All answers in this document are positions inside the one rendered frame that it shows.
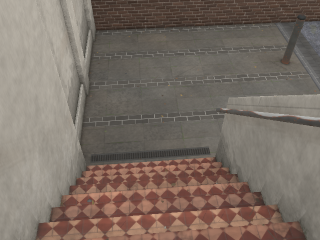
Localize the stairs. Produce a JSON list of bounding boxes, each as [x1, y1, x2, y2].
[[35, 157, 307, 240]]

